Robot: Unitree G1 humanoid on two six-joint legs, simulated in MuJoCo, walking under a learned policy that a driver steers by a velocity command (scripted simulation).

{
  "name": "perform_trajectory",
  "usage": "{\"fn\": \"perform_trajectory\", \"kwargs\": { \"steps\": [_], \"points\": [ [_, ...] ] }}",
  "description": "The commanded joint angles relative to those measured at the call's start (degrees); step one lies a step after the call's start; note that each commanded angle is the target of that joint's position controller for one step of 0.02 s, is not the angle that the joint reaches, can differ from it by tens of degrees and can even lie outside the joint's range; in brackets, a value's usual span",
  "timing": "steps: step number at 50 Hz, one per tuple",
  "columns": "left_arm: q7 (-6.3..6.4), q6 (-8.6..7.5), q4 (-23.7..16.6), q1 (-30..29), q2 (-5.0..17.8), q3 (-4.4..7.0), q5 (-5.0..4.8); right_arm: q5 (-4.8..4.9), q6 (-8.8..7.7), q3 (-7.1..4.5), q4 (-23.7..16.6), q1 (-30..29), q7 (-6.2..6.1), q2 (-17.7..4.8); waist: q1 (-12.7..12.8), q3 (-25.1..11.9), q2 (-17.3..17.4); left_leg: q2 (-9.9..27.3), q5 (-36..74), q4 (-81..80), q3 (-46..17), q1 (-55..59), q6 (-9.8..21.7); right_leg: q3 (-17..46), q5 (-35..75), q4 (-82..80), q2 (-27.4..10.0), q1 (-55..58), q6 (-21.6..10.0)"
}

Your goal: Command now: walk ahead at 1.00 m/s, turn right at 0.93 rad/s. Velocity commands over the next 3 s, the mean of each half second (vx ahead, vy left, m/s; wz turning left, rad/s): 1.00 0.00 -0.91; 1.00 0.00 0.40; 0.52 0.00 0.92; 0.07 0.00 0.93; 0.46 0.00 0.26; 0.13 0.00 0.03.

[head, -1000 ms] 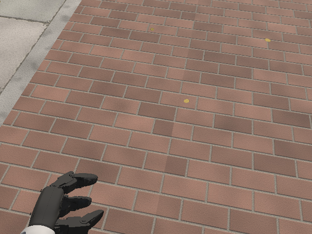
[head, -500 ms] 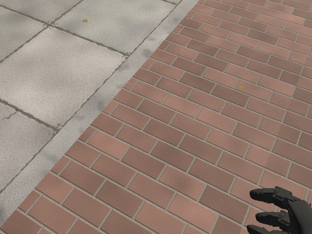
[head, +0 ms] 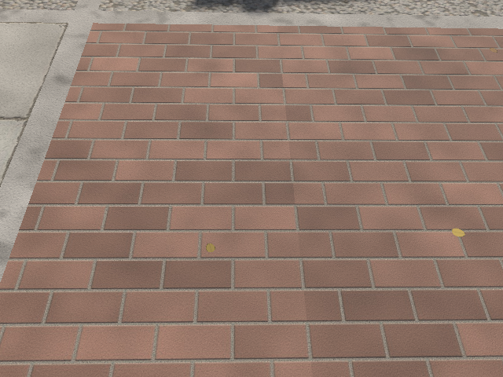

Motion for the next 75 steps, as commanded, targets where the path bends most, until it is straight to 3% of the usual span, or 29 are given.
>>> {"fn": "perform_trajectory", "kwargs": {
  "steps": [1, 7, 11, 13, 15, 16, 17, 20, 24, 29, 33, 35, 36, 37, 38, 39, 41, 48, 52, 54, 57, 58, 59, 60, 61, 63, 66, 69, 75],
  "points": [
    [1.46, -1.87, -2.36, 5.35, 8.93, 2.59, -0.26, -1.42, -0.79, -1.45, -8.05, -1.70, -0.10, -9.95, -1.93, -0.84, 7.54, 3.75, 0.25, -4.40, -4.19, -25.53, -1.27, 39.26, 0.84, -28.25, -19.30, 17.07, -10.25],
    [0.61, -4.61, -3.04, 4.91, 8.53, 2.68, -0.82, 0.10, 1.93, 0.54, -14.07, -14.90, 1.49, -5.39, 0.05, 2.69, 2.57, 4.00, 19.08, -37.88, 1.08, -11.61, -3.60, 25.18, 12.88, -31.48, -8.75, -0.16, -5.48],
    [0.27, -4.45, -2.57, 7.91, 9.78, 3.61, -1.39, 1.35, 1.50, -0.02, -15.17, -17.44, 1.36, -7.39, 3.32, -1.02, -1.38, 0.36, 26.45, -50.36, 0.67, -5.98, -1.57, 27.56, 25.16, -27.05, -10.95, 10.96, -1.57],
    [0.76, -4.24, -2.98, 7.01, 11.31, 4.03, -0.93, 1.31, 1.23, -1.39, -13.59, -11.75, 0.56, -10.60, 0.54, -4.98, -1.90, -2.26, 19.95, -53.50, -0.15, 1.23, -0.81, 28.89, 36.36, -18.37, -11.31, 16.54, 0.92],
    [0.34, -4.61, -3.97, 2.19, 12.75, 4.10, -0.17, 1.25, 0.77, -4.00, -8.74, 8.85, -1.23, -15.75, -11.48, -15.48, -0.28, -0.79, 9.64, -51.77, -0.34, 23.39, 0.52, 25.98, 39.11, 6.70, -8.38, 10.84, 3.64],
    [0.55, -5.36, -5.99, 0.91, 4.09, 1.71, 0.23, -0.46, 0.46, -5.33, -6.73, 21.08, -2.43, -19.50, -14.52, -22.47, 9.38, 12.80, -11.89, -53.25, -14.52, 36.50, 1.39, 21.72, 8.80, 27.27, -4.71, 0.29, 3.59],
    [0.29, -5.23, -10.09, 8.44, -0.95, -0.24, -2.89, -1.95, 0.69, -6.09, -8.01, 13.33, -1.83, -23.77, -4.67, -26.67, 29.23, 26.08, -26.37, -69.88, -50.96, 40.48, 6.18, 15.26, -14.49, 39.47, -0.73, -15.45, 5.10],
    [-0.39, -2.63, -7.68, -0.53, 5.54, 0.25, 0.65, -0.83, 1.55, -4.03, -8.60, 2.27, -0.83, -10.53, -4.14, -7.63, 3.58, 18.34, -15.30, -69.36, -27.82, 19.36, 6.91, 10.94, -0.77, 38.06, -11.68, -19.30, 5.54],
    [-2.82, -1.18, -11.05, -4.44, -0.55, -1.91, 1.83, 0.62, -1.00, -2.73, -1.18, 8.91, 0.61, -6.97, -1.44, -2.07, 6.19, 12.67, 4.02, -72.63, -12.85, 9.70, 6.60, 13.89, 0.81, 32.03, -13.19, -17.94, 6.34],
    [-3.77, -2.34, -15.89, -16.56, 2.09, -3.29, 1.85, 1.97, -1.55, -3.32, 1.31, 9.09, 1.32, -10.09, 0.24, 3.51, 3.65, 8.27, 17.74, -81.18, -2.24, 4.83, 9.06, 5.80, 12.85, 6.28, -12.95, -14.39, 8.03],
    [-3.33, -3.46, -15.65, -19.34, 1.84, -3.92, 1.24, 2.10, -1.26, -4.39, 3.45, 12.66, 1.56, -15.37, -0.36, 2.17, 3.79, 9.64, 44.51, -79.55, -0.56, 8.56, 9.73, 2.26, 13.16, -4.18, -10.41, 0.83, 7.12],
    [-1.34, -3.97, -12.49, -8.88, 4.91, -2.37, 1.89, 2.08, -0.72, -4.79, 4.77, 13.91, 1.01, -17.77, 5.04, -6.24, 6.12, 9.56, 64.15, -61.94, 0.30, 12.95, 8.69, 2.42, 5.79, -6.43, -6.90, 14.14, 6.04],
    [-0.27, -4.22, -8.96, 2.18, 6.69, -1.26, 2.34, 2.41, -0.37, -4.74, 4.57, 12.63, 0.86, -17.64, 10.76, -11.72, 6.03, 7.29, 57.75, -46.94, 1.03, 6.52, 7.73, 4.07, 6.30, -8.71, -8.48, 28.19, 5.70],
    [1.12, -4.40, -7.26, 10.87, 11.45, 0.41, 3.68, 2.29, -0.42, -3.66, 2.91, 13.22, 1.05, -12.91, 12.70, -19.19, 0.20, 3.28, 34.00, -27.47, 1.85, -5.61, 7.55, 16.87, -9.91, -9.60, -21.34, 42.10, 5.27],
    [1.71, -4.52, -7.77, 11.12, 14.98, 1.32, 4.76, 3.76, -0.26, -2.15, 0.42, 19.06, 1.22, -4.04, 6.48, -27.30, -12.56, -2.48, -7.01, -7.96, -1.19, -21.72, 7.23, 44.05, -27.10, -17.15, -37.02, 51.86, 2.26],
    [1.72, -4.04, -8.01, 8.83, 11.87, 1.07, 3.01, 3.60, 0.38, -3.37, -0.33, 13.39, 0.98, -9.75, 7.82, -23.86, -7.47, -1.47, -1.67, -3.45, -3.48, -26.33, 8.10, 49.57, -29.46, -24.45, -36.12, 44.70, 2.03],
    [1.36, -4.82, -6.23, 2.17, 4.77, -0.30, 1.94, 2.89, 1.05, -3.32, -0.69, 7.48, 1.56, -8.54, 3.52, -7.26, -3.09, 2.89, 6.44, -8.61, -2.54, -27.54, 7.31, 30.65, -11.14, -25.86, -30.35, 29.55, 2.85],
    [0.93, -7.87, -0.79, 2.93, -0.47, -1.20, -0.08, 0.98, 5.30, -2.65, -4.82, -2.96, 4.25, -3.71, -2.22, 2.60, -3.85, 6.35, 15.50, -16.41, 0.65, -29.38, 4.97, 1.80, 16.23, -34.00, -23.88, 17.94, 6.42],
    [1.59, -8.29, 0.41, 3.11, 2.55, -0.66, 0.05, 1.35, 4.86, -1.73, -8.18, -11.31, 5.99, -4.66, -2.57, 4.93, -0.85, 3.05, 26.35, -35.35, 7.96, -20.67, 7.90, -9.30, 30.61, -36.62, -20.85, 17.18, 8.95],
    [2.24, -7.89, 0.83, 5.17, 5.38, -0.21, -0.12, 1.06, 4.60, -1.76, -7.95, -11.49, 6.11, -5.69, -3.15, 3.75, -0.48, -2.14, 27.05, -40.95, 12.84, -14.74, 9.61, -11.26, 56.37, -30.27, -21.12, 22.44, 10.25],
    [3.37, -5.47, -0.97, 2.61, 10.50, 1.18, -0.37, 0.16, 3.92, -3.87, -1.53, 11.23, 4.49, -10.37, -13.85, -9.25, -2.74, -8.98, 23.03, -44.41, 11.57, 10.72, 12.18, -8.89, 74.17, 3.58, -23.94, 21.35, 11.04],
    [2.58, -5.11, -1.27, 2.01, 9.54, 1.13, -0.78, 0.22, 3.78, -5.31, 1.36, 18.56, 2.86, -12.57, -15.79, -12.58, 0.38, -8.17, 26.24, -48.90, 6.85, 21.61, 13.55, -8.34, 52.20, 21.21, -21.06, 14.72, 11.90],
    [1.44, -5.26, -2.28, 3.79, 3.14, -0.05, -0.30, 1.54, 4.49, -7.22, 1.27, 14.98, 1.18, -18.18, -10.19, -9.24, 13.46, 0.75, 52.55, -46.85, -3.97, 30.28, 16.04, -7.38, -13.65, 44.22, -9.46, -2.70, 14.31],
    [1.45, -7.82, -9.09, 9.62, 2.21, -1.67, -1.47, 2.53, 3.26, -8.03, -5.73, 8.94, 1.93, -25.03, -4.33, -25.46, 18.65, 15.24, 45.23, -53.79, -38.81, 48.39, 31.17, 9.50, -21.15, 60.94, -4.35, -20.36, 17.16],
    [1.66, -9.32, -10.06, 2.80, 7.72, -1.01, -2.00, 2.75, 3.22, -8.52, -8.97, 5.94, 2.06, -22.29, -8.36, -30.83, 4.23, 15.95, 29.50, -62.01, -44.37, 45.13, 29.79, 16.52, -16.01, 57.84, -7.26, -19.83, 15.14],
    [2.91, -8.76, -11.08, -1.53, 7.20, -0.51, -2.00, 4.14, 1.76, -7.17, -10.50, -2.29, 2.39, -16.68, -0.96, -12.30, -9.20, 11.32, 26.34, -66.65, -36.72, 22.55, 24.69, 15.03, -11.17, 45.79, -11.36, -19.29, 14.80],
    [3.47, -5.62, -11.25, -0.45, 7.32, 0.56, -0.32, 3.34, 1.74, -6.49, -11.85, -6.39, 1.55, -13.51, 3.20, -4.60, -6.07, 4.32, 44.75, -66.94, -23.20, -0.74, 21.49, 13.88, -9.90, 33.17, -13.94, -8.53, 16.94],
    [3.82, -5.08, -14.12, -6.61, 1.34, -0.77, 0.54, 4.16, 3.65, -7.29, -10.95, -5.29, -0.80, -14.24, 1.87, -7.06, -2.79, -3.95, 53.76, -61.94, -15.35, -6.08, 16.68, 10.04, -0.89, 14.01, -9.78, -4.21, 18.32],
    [2.43, -4.68, -16.07, -15.29, 2.32, -0.06, -1.18, 4.64, 8.07, -7.65, -11.50, -3.27, -3.32, -12.16, -2.37, -11.24, 6.93, -7.05, 29.87, -54.94, -22.08, -2.16, 6.89, 12.52, 16.19, -9.74, -3.98, 3.24, 17.82]
  ]
}}
Next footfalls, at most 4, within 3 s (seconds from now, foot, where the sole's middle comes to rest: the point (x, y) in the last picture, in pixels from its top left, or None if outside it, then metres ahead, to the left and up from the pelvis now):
0.30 left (200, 356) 0.52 0.15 -0.74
0.74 right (335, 275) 0.77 -0.22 -0.74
1.16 left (301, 156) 1.24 -0.15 -0.74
1.58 right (319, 108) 1.50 -0.23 -0.74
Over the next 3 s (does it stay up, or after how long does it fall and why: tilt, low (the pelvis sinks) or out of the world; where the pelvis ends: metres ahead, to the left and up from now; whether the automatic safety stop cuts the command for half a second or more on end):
stays up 1.50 -0.01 0.03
